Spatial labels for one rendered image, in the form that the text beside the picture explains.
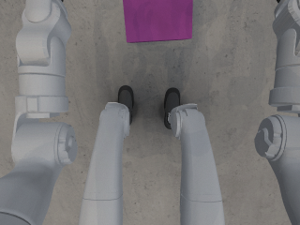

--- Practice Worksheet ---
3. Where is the left robot shin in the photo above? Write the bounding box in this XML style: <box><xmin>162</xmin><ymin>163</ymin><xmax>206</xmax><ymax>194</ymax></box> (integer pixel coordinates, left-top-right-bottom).
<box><xmin>98</xmin><ymin>102</ymin><xmax>129</xmax><ymax>122</ymax></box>

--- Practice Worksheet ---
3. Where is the robot right upper arm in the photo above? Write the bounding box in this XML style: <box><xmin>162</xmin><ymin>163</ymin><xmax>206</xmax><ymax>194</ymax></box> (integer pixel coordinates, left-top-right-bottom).
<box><xmin>254</xmin><ymin>114</ymin><xmax>300</xmax><ymax>225</ymax></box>

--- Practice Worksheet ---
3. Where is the left robot forearm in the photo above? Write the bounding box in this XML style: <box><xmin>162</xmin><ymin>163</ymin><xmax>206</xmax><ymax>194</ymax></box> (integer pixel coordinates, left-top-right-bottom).
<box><xmin>11</xmin><ymin>0</ymin><xmax>72</xmax><ymax>163</ymax></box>

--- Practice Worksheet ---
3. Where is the carton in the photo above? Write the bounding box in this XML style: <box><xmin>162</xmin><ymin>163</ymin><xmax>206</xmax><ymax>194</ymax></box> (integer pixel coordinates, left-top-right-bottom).
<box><xmin>123</xmin><ymin>0</ymin><xmax>193</xmax><ymax>43</ymax></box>

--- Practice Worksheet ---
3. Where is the robot left upper arm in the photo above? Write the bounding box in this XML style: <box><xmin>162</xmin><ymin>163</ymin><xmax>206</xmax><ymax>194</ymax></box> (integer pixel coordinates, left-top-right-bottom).
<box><xmin>0</xmin><ymin>122</ymin><xmax>78</xmax><ymax>225</ymax></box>

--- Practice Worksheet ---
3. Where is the robot right thigh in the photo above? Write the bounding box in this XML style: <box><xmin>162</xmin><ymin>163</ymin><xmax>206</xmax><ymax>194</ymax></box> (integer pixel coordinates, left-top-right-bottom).
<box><xmin>172</xmin><ymin>109</ymin><xmax>225</xmax><ymax>225</ymax></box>

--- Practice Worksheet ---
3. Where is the right robot forearm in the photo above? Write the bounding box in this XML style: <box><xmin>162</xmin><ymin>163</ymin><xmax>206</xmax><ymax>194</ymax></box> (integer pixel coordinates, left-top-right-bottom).
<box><xmin>268</xmin><ymin>0</ymin><xmax>300</xmax><ymax>117</ymax></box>

